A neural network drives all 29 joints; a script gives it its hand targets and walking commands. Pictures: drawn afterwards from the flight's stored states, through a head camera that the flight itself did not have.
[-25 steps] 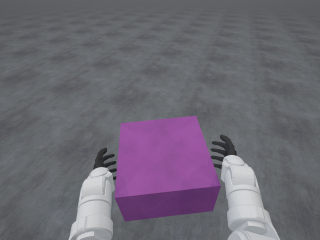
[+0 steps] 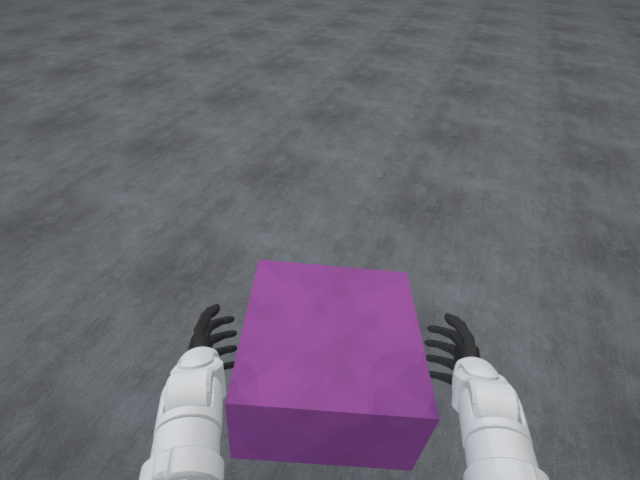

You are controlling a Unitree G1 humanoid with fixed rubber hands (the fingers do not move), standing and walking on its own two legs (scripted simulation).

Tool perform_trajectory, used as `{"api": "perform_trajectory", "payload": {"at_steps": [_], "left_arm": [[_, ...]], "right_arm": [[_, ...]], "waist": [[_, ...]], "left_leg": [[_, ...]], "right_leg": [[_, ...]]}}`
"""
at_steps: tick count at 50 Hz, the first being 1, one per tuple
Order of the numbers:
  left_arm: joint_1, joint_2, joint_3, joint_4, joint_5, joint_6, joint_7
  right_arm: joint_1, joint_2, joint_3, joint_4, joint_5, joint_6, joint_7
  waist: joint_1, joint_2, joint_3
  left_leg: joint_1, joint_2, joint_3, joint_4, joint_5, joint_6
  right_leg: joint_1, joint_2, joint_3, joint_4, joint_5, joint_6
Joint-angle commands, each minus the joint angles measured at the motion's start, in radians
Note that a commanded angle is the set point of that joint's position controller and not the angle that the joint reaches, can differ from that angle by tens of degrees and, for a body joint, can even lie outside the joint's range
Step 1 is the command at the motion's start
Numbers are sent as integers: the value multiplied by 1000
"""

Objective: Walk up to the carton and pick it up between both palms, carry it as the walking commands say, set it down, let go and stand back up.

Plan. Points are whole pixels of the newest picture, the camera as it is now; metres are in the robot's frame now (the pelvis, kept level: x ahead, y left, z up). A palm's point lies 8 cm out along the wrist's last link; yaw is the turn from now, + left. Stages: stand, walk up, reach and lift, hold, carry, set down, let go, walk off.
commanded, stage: set down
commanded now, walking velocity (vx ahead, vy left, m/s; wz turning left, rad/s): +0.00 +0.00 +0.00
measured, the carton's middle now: (328, 355) +0.37 +0.03 -0.09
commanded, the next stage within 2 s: none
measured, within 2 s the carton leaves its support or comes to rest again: neither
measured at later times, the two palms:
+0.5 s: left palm (212, 390) +0.30 +0.20 -0.09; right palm (441, 396) +0.32 -0.15 -0.10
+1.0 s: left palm (232, 407) +0.32 +0.19 -0.19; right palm (429, 404) +0.35 -0.15 -0.19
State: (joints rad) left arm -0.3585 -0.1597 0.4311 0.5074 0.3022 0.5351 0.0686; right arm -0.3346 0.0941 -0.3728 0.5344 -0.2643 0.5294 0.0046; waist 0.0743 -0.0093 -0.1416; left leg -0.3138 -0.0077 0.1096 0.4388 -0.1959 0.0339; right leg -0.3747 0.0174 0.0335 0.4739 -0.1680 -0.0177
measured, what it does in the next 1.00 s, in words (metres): lowers itself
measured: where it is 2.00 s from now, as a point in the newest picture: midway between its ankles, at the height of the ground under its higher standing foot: outside the picture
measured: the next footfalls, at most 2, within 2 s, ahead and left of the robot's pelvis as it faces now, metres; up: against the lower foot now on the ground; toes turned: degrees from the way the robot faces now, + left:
none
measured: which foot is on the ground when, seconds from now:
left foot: down 0.00-1.00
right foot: down 0.00-1.00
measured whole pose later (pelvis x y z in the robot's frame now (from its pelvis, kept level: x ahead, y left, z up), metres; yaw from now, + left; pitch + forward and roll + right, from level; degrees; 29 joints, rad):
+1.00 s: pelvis -0.06 +0.01 -0.12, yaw +2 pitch +31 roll +0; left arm -0.62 -0.14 0.44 0.48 0.13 0.27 0.18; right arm -0.70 0.04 -0.48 0.54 -0.27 0.31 0.04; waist 0.01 0.01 -0.07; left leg -1.34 0.00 0.09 1.14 -0.36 0.07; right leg -1.36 0.01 0.03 1.12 -0.30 0.01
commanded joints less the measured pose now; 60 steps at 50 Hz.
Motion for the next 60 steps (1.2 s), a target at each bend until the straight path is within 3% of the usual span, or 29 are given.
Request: {"api": "perform_trajectory", "payload": {"at_steps": [1,7,9,10,11,13,15,18,20,21,24,25,26,27,28,32,33,35,38,39,42,49,50,51,52,55,56,58,60], "left_arm": [[-510,-761,-443,74,-160,-60,-412],[-497,-716,-393,57,-118,-137,-387],[-502,-719,-423,27,-138,-177,-375],[-484,-707,-412,47,-136,-191,-369],[-438,-686,-399,51,-122,-207,-366],[-451,-714,-470,6,-157,-244,-353],[-494,-736,-566,-59,-196,-265,-334],[-475,-791,-646,-80,-237,-299,-304],[-452,-762,-615,-15,-206,-301,-297],[-484,-763,-626,-9,-215,-310,-295],[-499,-754,-628,-37,-208,-332,-274],[-583,-756,-694,-104,-243,-349,-275],[-599,-726,-689,-118,-241,-356,-274],[-624,-725,-713,-148,-246,-366,-267],[-595,-713,-686,-124,-231,-366,-258],[-702,-697,-713,-133,-241,-363,-260],[-719,-679,-702,-161,-232,-369,-257],[-803,-671,-709,-134,-258,-356,-280],[-892,-684,-723,-167,-275,-339,-296],[-915,-696,-715,-143,-278,-331,-305],[-964,-687,-680,-80,-279,-306,-338],[-1150,-703,-649,-63,-314,-264,-370],[-1133,-683,-633,-49,-302,-255,-370],[-1128,-711,-661,-37,-321,-250,-371],[-1130,-685,-636,-30,-317,-244,-375],[-1154,-725,-640,-29,-328,-232,-362],[-1192,-693,-648,-72,-343,-243,-363],[-1176,-716,-649,-44,-333,-238,-354],[-1208,-701,-655,-36,-345,-233,-350]], "right_arm": [[-595,828,395,29,92,-91,310],[-611,771,392,23,44,-157,303],[-578,724,397,25,29,-188,305],[-599,724,427,2,47,-209,303],[-584,749,450,-17,40,-221,292],[-558,728,483,-35,55,-261,287],[-540,700,499,-47,67,-289,288],[-580,646,548,-111,89,-339,296],[-578,634,540,-42,85,-343,287],[-612,606,526,-65,86,-354,288],[-587,604,515,-18,82,-367,298],[-584,609,502,-11,87,-374,296],[-586,617,504,8,98,-375,297],[-590,622,519,-3,106,-382,299],[-619,620,525,-7,111,-381,299],[-695,632,515,-2,139,-373,300],[-698,664,530,4,143,-366,301],[-723,688,504,36,139,-347,290],[-791,740,521,25,166,-320,301],[-801,748,508,28,149,-313,297],[-803,798,461,106,123,-274,298],[-981,796,499,95,170,-223,317],[-984,812,514,103,180,-213,322],[-992,802,505,82,170,-214,321],[-1010,812,505,89,174,-207,322],[-1035,780,509,82,190,-206,333],[-1046,808,522,84,198,-205,335],[-1030,787,499,116,200,-207,339],[-1048,781,477,133,192,-205,338]], "waist": [[-21,37,-145],[-8,-39,-119],[-47,-66,-131],[-16,-43,-133],[3,-91,-200],[-13,-54,-302],[-56,-10,-384],[-75,10,-528],[-49,19,-494],[-79,25,-505],[-68,20,-528],[-135,22,-601],[-108,30,-603],[-124,18,-670],[-87,26,-665],[-94,36,-712],[-61,18,-721],[-113,-12,-711],[-79,5,-764],[-104,-10,-759],[-101,-33,-736],[-60,7,-830],[-28,-9,-834],[-93,-23,-876],[-64,-28,-871],[-68,-5,-916],[-59,-56,-980],[-67,3,-946],[-94,-13,-959]], "left_leg": [[-89,-34,-188,-29,-2,-5],[-148,-30,-190,49,-34,22],[-164,-27,-202,85,9,23],[-202,-31,-196,113,49,21],[-195,-37,-192,138,78,33],[-187,-45,-200,179,202,17],[-114,-44,-228,212,332,-7],[-36,-39,-265,269,491,-34],[-126,-42,-259,283,451,-35],[-136,-39,-274,297,455,-39],[-145,-41,-282,334,473,-44],[-151,-37,-287,362,478,-49],[-176,-43,-277,379,499,-53],[-157,-42,-282,405,514,-52],[-169,-43,-276,410,489,-49],[-279,-61,-254,458,363,-49],[-306,-65,-238,478,379,-46],[-407,-76,-221,502,214,-36],[-464,-84,-199,536,152,-34],[-511,-94,-194,552,98,-29],[-655,-99,-173,585,-2,-19],[-795,-107,-147,668,-149,-18],[-799,-105,-137,675,-121,-13],[-778,-108,-162,692,-101,-13],[-815,-109,-151,708,-113,-12],[-797,-114,-161,734,-62,-22],[-822,-114,-159,758,-59,-16],[-806,-113,-159,768,-45,-27],[-822,-116,-172,797,-81,-27]], "right_leg": [[132,44,48,-26,-14,-28],[42,43,48,33,-73,-28],[-14,52,39,66,-34,-32],[-44,50,45,92,-1,-35],[-11,54,50,108,33,-21],[-34,62,45,160,158,-27],[-125,72,32,199,205,-30],[-245,88,22,253,221,-38],[-293,84,33,269,193,-41],[-343,87,27,281,181,-40],[-432,88,32,323,160,-42],[-438,92,18,337,174,-37],[-455,92,19,353,192,-37],[-461,93,18,366,205,-34],[-493,93,24,390,176,-33],[-548,96,11,445,126,-28],[-555,98,16,464,143,-25],[-545,92,13,473,83,-22],[-567,102,0,533,52,-22],[-574,100,3,539,30,-24],[-592,104,1,575,-23,-22],[-682,102,13,665,-142,-21],[-677,101,10,671,-123,-17],[-716,106,-3,695,-96,-15],[-718,100,-2,710,-106,-9],[-790,107,-16,758,-77,-14],[-774,110,-15,771,-72,-6],[-862,110,-23,787,-88,-12],[-911,112,-29,812,-117,-8]]}}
